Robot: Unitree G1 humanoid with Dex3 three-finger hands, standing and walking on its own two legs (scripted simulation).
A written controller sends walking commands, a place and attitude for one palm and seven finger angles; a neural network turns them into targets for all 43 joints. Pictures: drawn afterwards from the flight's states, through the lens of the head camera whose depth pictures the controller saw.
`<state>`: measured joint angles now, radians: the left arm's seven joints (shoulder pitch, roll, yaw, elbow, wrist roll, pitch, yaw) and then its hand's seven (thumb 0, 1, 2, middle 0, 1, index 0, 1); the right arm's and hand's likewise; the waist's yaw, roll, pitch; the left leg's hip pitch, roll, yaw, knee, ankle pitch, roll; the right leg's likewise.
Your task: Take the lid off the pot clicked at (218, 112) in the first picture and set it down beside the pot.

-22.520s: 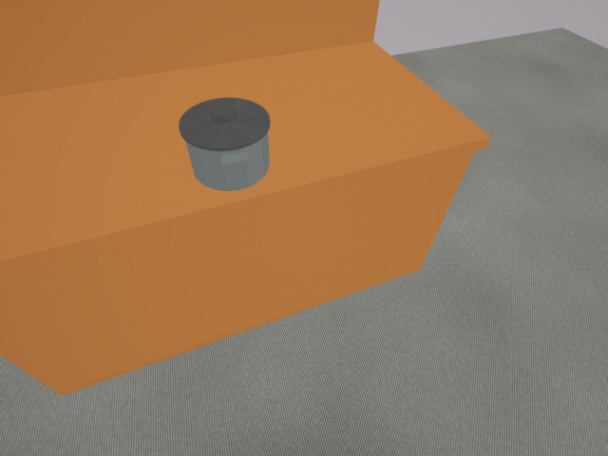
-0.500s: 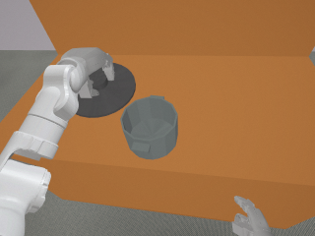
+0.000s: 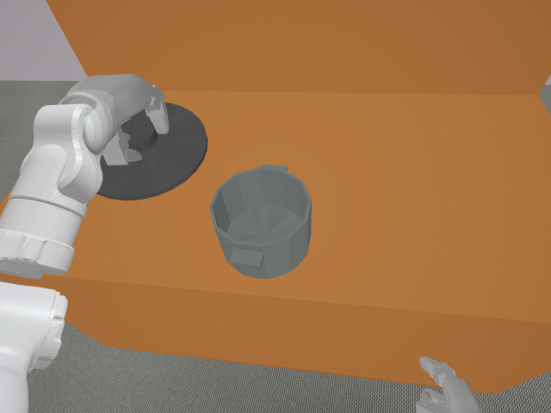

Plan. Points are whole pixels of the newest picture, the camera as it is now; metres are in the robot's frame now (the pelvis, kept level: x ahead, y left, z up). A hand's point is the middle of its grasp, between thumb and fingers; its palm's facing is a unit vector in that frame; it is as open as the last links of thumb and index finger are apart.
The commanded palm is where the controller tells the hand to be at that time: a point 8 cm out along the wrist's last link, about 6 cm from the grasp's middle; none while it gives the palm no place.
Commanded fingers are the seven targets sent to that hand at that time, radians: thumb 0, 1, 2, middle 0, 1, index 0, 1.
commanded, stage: move the lid sideways beside the pot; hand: left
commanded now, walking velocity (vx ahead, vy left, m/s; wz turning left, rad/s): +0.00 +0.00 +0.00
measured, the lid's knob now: (137, 135) +0.46 +0.21 +0.18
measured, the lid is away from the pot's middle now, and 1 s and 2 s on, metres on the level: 0.16 0.22 0.22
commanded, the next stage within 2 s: lower the lid onto the table in 0.60 s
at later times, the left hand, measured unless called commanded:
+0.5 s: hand (86, 136) +0.43 +0.27 +0.19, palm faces -0.27 +0.01 -0.96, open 8.2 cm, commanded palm +0.42 +0.28 +0.27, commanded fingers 0.00 0.44 1.20 -0.88 -0.96 -0.89 -0.95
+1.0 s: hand (96, 148) +0.43 +0.27 +0.17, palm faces -0.30 +0.00 -0.95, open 8.2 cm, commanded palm +0.43 +0.27 +0.24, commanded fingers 0.00 0.44 1.20 -0.88 -0.96 -0.89 -0.95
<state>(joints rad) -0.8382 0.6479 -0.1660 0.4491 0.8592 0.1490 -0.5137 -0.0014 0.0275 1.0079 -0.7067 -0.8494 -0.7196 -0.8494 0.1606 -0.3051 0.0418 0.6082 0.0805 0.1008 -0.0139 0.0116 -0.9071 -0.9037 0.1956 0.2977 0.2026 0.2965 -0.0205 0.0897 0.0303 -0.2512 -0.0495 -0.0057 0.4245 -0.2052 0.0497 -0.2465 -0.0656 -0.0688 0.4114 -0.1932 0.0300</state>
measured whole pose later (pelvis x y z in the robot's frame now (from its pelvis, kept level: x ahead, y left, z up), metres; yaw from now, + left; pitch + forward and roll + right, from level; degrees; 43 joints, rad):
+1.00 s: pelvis +0.00 +0.02 +0.00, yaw +1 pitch +4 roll -1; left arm -0.84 0.72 -0.09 0.58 0.86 -0.01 -0.51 0.00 0.03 1.01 -0.70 -0.85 -0.72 -0.85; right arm 0.16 -0.29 0.04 0.61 0.08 0.15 -0.01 0.01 -0.91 -0.90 0.20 0.30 0.20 0.30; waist -0.03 0.08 0.03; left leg -0.29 -0.06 -0.02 0.43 -0.20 0.07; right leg -0.26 -0.08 -0.08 0.36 -0.17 0.04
